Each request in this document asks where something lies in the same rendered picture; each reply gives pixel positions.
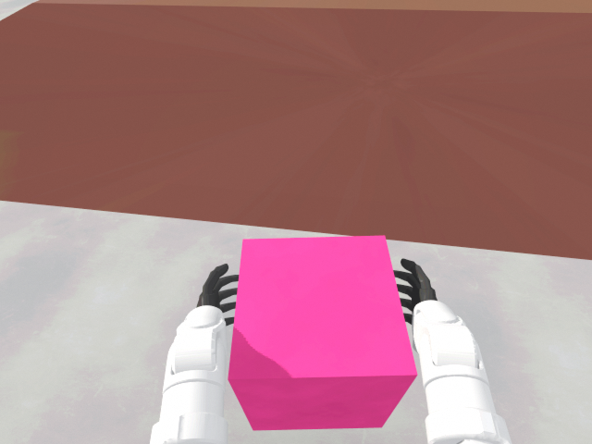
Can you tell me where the left robot hand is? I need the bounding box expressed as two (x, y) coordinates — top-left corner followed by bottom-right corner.
(196, 264), (239, 326)

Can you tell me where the carton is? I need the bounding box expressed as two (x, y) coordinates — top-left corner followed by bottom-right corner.
(228, 236), (417, 430)

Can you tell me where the right robot hand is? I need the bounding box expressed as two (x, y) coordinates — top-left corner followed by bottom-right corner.
(393, 259), (437, 324)

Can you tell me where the left robot forearm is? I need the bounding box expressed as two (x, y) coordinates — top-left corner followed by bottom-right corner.
(150, 305), (228, 444)

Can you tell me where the right robot forearm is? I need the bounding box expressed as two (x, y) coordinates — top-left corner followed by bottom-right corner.
(412, 300), (512, 444)

